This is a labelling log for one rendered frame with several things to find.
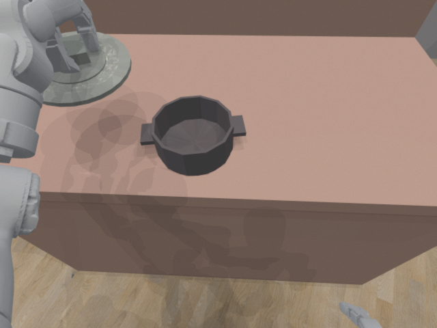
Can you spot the knob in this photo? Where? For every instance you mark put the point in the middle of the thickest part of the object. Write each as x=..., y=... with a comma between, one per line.
x=76, y=49

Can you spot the robot left hand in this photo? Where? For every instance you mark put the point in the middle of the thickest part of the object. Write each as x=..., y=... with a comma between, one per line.
x=78, y=12

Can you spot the robot left upper arm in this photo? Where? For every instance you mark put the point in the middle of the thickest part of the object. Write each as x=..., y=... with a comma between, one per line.
x=19, y=203

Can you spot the lid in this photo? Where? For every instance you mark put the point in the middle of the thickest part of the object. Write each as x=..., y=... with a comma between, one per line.
x=108, y=70

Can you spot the table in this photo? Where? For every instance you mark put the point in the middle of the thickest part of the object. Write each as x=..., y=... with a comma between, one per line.
x=335, y=181

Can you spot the robot left forearm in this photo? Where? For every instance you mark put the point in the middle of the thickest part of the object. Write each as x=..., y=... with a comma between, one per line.
x=25, y=72

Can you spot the pot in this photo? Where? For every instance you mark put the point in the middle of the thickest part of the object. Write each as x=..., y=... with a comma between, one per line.
x=193, y=135

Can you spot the robot right hand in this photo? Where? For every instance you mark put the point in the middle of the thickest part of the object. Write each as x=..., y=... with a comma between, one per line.
x=358, y=316

